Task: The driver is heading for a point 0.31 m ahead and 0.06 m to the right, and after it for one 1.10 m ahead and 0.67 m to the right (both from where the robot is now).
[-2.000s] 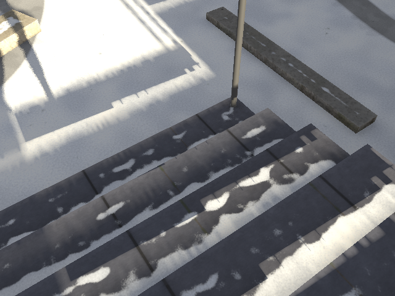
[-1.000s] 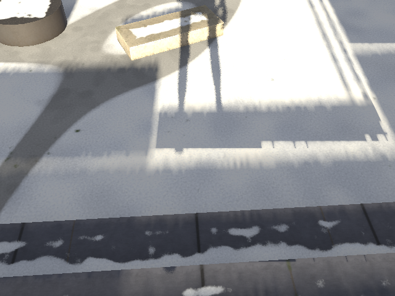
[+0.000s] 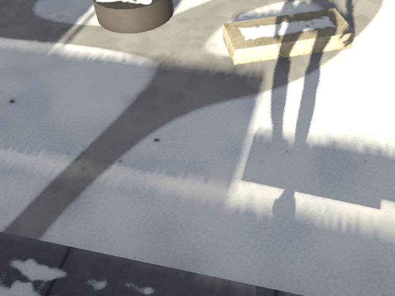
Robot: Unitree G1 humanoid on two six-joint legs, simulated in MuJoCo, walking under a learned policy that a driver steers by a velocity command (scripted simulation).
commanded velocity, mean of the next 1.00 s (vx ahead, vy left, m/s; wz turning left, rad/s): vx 0.15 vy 0.00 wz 0.01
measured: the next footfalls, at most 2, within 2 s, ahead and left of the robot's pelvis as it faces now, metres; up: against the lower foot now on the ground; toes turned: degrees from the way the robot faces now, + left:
left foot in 0.44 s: +0.10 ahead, +0.14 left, +0.00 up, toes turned -2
right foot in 0.72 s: +0.03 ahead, -0.06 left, +0.00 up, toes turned -1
